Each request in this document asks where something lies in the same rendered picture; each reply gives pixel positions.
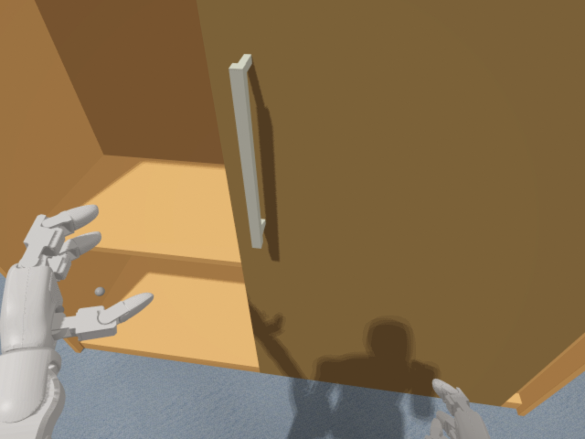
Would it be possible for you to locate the robot left forearm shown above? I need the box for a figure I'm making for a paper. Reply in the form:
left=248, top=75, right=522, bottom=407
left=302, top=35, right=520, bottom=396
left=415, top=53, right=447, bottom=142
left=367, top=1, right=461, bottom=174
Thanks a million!
left=0, top=347, right=66, bottom=439

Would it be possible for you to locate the handle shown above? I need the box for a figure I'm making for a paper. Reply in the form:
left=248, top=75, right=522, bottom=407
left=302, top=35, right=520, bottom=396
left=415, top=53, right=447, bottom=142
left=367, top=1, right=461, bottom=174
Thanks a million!
left=229, top=54, right=266, bottom=249

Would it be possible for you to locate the left robot hand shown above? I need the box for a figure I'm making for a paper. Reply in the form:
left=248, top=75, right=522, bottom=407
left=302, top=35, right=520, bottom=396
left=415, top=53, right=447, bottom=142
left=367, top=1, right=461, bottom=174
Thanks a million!
left=0, top=205, right=154, bottom=354

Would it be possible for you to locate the right robot hand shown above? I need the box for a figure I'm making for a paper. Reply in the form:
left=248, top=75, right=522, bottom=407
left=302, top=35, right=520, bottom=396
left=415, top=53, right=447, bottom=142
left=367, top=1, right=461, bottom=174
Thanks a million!
left=425, top=379, right=491, bottom=439

